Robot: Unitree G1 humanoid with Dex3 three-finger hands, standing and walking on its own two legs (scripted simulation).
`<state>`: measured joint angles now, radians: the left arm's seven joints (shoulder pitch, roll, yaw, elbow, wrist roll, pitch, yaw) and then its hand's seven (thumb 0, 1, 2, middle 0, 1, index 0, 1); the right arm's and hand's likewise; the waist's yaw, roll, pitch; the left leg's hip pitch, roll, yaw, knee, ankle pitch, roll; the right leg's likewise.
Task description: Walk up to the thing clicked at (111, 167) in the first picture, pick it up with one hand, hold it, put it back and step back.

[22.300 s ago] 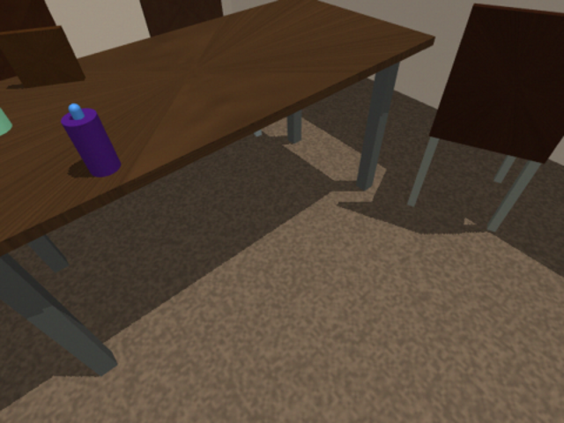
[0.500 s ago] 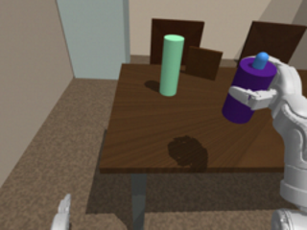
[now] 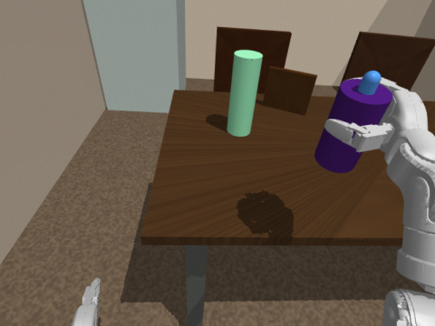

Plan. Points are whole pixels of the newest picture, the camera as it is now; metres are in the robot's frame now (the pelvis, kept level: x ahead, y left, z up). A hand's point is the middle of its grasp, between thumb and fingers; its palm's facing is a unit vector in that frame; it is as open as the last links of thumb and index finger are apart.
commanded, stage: hold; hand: right
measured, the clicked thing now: (351, 121) +0.33 -0.17 +0.28
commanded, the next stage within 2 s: crouch in 0.94 s
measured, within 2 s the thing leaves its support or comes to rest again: neither
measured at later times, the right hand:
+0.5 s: hand (348, 120) +0.33 -0.16 +0.29, palm faces +0.17 +0.98 -0.03, open 9.9 cm
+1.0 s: hand (350, 127) +0.32 -0.17 +0.28, palm faces +0.17 +0.98 -0.02, open 9.9 cm
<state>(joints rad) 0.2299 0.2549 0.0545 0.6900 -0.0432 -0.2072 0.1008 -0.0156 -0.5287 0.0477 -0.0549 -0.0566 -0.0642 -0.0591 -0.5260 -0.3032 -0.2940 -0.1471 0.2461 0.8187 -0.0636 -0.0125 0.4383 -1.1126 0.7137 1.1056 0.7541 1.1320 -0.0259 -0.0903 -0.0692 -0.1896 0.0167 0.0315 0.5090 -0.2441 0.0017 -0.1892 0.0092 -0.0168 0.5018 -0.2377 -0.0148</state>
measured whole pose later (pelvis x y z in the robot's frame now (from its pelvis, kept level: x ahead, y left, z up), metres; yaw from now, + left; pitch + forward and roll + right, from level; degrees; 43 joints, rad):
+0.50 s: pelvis -0.01 +0.00 +0.00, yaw +0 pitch -5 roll +0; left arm 0.21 0.26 0.06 0.71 -0.04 -0.22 0.11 -0.02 -0.53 0.05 -0.06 -0.06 -0.07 -0.06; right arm -0.53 -0.30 -0.28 -0.13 0.26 0.81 -0.06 -0.01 0.44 -1.11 0.72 1.10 0.76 1.13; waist -0.02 -0.09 -0.06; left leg -0.19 0.01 0.04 0.51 -0.24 0.01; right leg -0.19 0.01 -0.01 0.50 -0.23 -0.01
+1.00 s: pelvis -0.01 +0.01 +0.00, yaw +0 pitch -5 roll +0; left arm 0.21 0.26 0.06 0.68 -0.04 -0.23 0.11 -0.02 -0.53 0.05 -0.06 -0.06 -0.07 -0.06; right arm -0.48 -0.30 -0.29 -0.14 0.27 0.81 -0.05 -0.01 0.44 -1.12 0.72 1.10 0.76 1.13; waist -0.02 -0.09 -0.07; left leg -0.19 0.01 0.04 0.52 -0.24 0.01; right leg -0.19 0.01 -0.01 0.51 -0.23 -0.01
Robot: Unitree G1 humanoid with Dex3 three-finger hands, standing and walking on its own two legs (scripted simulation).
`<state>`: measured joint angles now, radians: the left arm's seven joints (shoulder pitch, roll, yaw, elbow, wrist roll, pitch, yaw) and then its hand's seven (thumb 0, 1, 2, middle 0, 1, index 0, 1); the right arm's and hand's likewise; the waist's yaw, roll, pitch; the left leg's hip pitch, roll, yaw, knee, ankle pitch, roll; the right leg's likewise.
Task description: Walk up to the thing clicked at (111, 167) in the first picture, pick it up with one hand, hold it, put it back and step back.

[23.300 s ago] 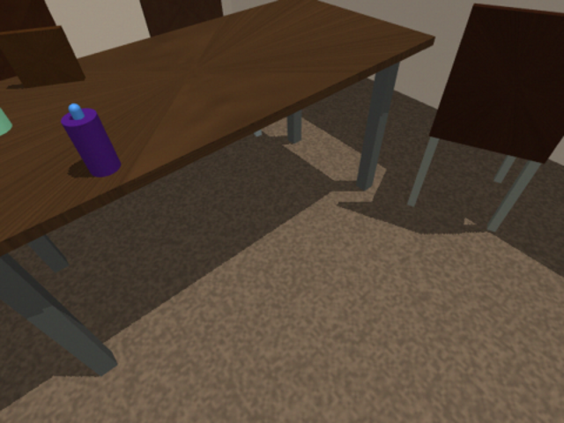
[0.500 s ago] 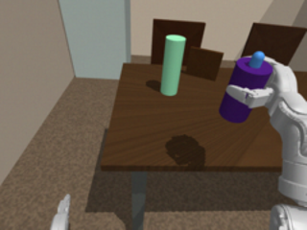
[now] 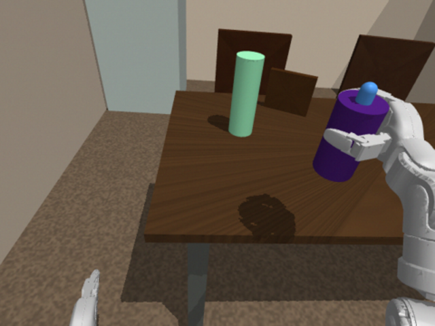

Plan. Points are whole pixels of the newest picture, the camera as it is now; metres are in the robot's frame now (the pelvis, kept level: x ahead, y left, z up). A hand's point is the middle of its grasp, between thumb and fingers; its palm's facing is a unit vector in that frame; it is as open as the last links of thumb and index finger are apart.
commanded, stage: crouch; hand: right
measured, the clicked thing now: (349, 131) +0.33 -0.17 +0.27
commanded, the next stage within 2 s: lower in 1.10 s
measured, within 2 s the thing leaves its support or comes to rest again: neither
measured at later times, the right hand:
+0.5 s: hand (343, 151) +0.37 -0.20 +0.20, palm faces +0.24 +0.97 +0.00, open 9.9 cm
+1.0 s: hand (345, 162) +0.39 -0.23 +0.16, palm faces +0.27 +0.96 +0.00, open 9.9 cm
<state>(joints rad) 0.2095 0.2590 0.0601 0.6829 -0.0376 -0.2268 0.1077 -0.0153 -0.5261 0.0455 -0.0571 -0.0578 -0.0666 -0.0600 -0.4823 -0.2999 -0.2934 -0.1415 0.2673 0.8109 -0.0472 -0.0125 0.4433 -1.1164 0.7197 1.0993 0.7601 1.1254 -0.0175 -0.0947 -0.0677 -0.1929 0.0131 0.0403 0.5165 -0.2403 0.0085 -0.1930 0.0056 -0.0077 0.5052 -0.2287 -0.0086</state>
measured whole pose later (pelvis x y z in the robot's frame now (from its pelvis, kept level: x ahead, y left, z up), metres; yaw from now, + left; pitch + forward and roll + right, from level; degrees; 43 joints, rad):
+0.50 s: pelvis +0.01 +0.00 +0.00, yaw +1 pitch -3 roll +0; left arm 0.23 0.21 0.03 0.64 -0.03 -0.25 0.11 -0.01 -0.51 0.04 -0.05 -0.05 -0.07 -0.04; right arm -0.44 -0.30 -0.32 0.09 0.21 0.66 -0.05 -0.01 0.45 -1.13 0.71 1.11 0.76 1.14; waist 0.01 -0.06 -0.05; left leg -0.22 0.01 0.03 0.52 -0.24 0.01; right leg -0.21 0.00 -0.02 0.51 -0.24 -0.01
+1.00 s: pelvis +0.03 -0.01 +0.00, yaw +1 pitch -1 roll +0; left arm 0.25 0.20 0.03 0.63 -0.01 -0.26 0.13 -0.01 -0.51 0.04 -0.05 -0.05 -0.07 -0.04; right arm -0.34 -0.30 -0.33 0.24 0.19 0.34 -0.02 -0.01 0.45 -1.13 0.71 1.11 0.75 1.14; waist 0.01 -0.04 -0.06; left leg -0.23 0.01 0.02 0.51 -0.27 0.00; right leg -0.23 0.00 -0.02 0.52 -0.27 -0.01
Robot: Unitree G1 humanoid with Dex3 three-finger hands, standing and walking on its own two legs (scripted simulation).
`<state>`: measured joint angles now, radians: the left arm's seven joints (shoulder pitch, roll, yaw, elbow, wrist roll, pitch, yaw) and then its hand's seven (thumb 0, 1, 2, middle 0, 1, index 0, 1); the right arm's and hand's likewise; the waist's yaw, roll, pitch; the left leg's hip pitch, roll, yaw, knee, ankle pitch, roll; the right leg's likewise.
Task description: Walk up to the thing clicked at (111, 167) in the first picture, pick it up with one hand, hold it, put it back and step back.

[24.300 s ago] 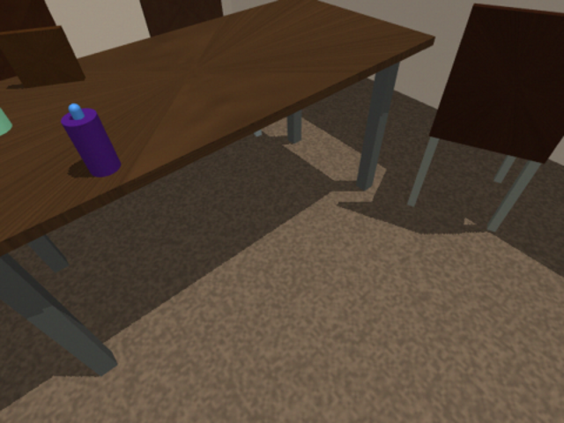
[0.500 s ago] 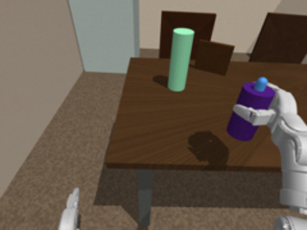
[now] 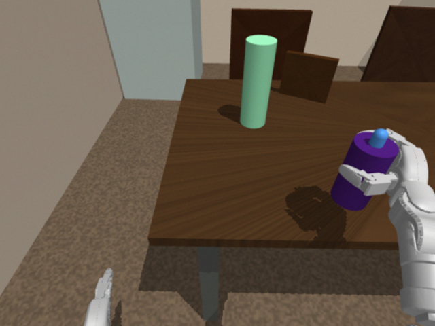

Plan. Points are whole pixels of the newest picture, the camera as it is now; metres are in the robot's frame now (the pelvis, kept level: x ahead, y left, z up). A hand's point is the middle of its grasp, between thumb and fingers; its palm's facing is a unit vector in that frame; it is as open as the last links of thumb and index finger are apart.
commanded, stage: crouch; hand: right
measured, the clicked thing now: (363, 167) +0.36 -0.23 +0.16
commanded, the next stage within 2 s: lower in 0.10 s
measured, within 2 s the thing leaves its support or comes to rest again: rests again in 1.02 s
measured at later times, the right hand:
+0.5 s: hand (363, 183) +0.36 -0.24 +0.11, palm faces +0.33 +0.95 -0.01, open 9.9 cm
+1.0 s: hand (359, 190) +0.37 -0.25 +0.08, palm faces +0.33 +0.94 -0.02, open 9.9 cm
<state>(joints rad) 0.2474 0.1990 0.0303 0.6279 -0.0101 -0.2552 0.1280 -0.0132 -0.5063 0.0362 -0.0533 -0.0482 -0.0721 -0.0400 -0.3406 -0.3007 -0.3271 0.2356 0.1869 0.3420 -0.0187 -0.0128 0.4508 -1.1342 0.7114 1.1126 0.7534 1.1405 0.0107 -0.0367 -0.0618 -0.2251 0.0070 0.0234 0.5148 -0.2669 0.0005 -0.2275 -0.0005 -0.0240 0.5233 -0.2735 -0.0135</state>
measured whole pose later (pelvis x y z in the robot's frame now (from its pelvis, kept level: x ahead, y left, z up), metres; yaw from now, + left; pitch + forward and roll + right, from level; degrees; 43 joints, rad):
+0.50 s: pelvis -0.01 +0.00 +0.00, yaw +0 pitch +0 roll +0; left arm 0.24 0.21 0.06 0.64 0.00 -0.22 0.10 -0.01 -0.52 0.04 -0.06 -0.05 -0.07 -0.06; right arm -0.32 -0.31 -0.35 0.43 0.17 0.08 -0.01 -0.01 0.46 -1.14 0.72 1.10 0.76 1.13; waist 0.03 -0.01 -0.03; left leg -0.28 0.00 0.02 0.53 -0.25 0.00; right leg -0.29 -0.01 -0.03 0.54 -0.27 -0.01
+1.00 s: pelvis -0.02 +0.00 -0.01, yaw +1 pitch +4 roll +1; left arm 0.21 0.21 0.06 0.66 0.00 -0.17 0.10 -0.01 -0.52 0.04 -0.06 -0.05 -0.06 -0.05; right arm -0.39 -0.35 -0.37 0.66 0.17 -0.18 0.01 -0.01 0.46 -1.14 0.72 1.10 0.76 1.13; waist 0.05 0.00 -0.03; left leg -0.40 -0.01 0.01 0.58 -0.25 0.00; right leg -0.40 -0.02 -0.03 0.61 -0.28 -0.01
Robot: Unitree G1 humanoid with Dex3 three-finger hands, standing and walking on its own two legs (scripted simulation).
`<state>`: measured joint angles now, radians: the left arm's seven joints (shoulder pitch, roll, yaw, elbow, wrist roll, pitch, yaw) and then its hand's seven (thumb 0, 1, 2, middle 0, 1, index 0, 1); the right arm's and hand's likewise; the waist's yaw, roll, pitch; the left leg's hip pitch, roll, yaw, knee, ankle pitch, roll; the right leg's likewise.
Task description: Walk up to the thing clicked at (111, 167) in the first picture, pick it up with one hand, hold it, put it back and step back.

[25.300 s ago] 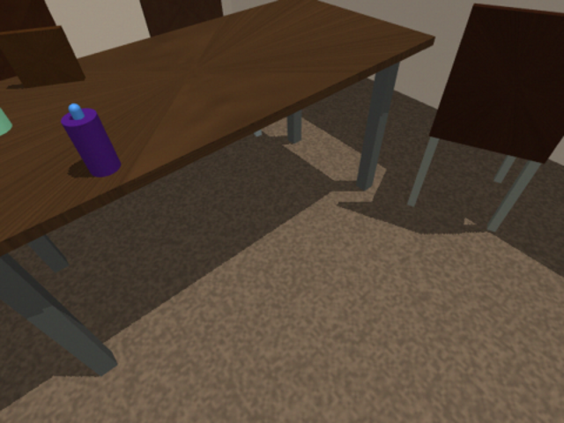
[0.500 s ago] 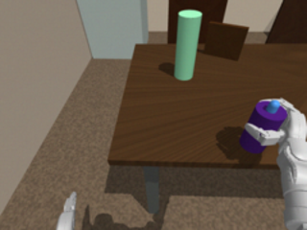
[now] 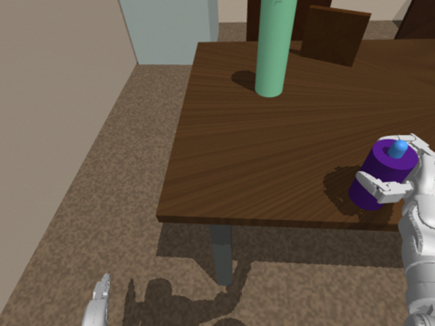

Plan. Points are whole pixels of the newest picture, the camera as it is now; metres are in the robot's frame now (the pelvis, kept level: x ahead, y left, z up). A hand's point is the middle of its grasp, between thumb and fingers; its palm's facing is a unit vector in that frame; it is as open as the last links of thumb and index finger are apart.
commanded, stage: lower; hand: right
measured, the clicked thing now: (382, 172) +0.38 -0.26 +0.08
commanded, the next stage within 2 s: loosen in 0.06 s
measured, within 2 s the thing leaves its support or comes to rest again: rests again in 0.02 s
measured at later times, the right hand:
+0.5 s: hand (380, 165) +0.39 -0.25 +0.09, palm faces +0.32 +0.95 +0.00, open 10.3 cm
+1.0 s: hand (383, 164) +0.39 -0.26 +0.09, palm faces +0.31 +0.95 +0.02, open 13.0 cm
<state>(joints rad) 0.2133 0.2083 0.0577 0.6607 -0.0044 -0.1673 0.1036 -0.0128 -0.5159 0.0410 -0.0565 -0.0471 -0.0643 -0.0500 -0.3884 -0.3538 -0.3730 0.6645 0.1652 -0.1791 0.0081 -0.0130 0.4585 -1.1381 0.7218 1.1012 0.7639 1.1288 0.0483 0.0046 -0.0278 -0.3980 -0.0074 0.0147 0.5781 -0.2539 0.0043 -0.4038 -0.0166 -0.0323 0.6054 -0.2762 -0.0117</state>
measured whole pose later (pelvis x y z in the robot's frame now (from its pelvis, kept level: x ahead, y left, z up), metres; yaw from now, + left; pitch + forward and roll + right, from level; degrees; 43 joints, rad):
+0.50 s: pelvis +0.01 +0.00 +0.00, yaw +0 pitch +6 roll +1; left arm 0.22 0.22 0.06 0.62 -0.01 -0.13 0.10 -0.01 -0.51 0.04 -0.06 -0.05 -0.07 -0.05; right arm -0.40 -0.34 -0.36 0.69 0.18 -0.24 0.03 -0.02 0.43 -0.70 0.88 0.84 0.90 0.84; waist 0.05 0.00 -0.06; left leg -0.44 -0.01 0.02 0.62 -0.28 0.00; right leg -0.45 -0.01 -0.03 0.65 -0.30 -0.01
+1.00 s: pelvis +0.00 +0.00 -0.01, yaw +0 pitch +6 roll +1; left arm 0.25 0.22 0.05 0.55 -0.02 -0.09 0.09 -0.01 -0.51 0.04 -0.06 -0.06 -0.07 -0.06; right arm -0.43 -0.35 -0.37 0.72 0.19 -0.25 0.05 -0.01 0.35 -0.33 0.62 0.47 0.62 0.47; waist 0.05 0.01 -0.07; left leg -0.46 0.00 0.02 0.64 -0.29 0.00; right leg -0.47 -0.01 -0.03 0.67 -0.30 -0.02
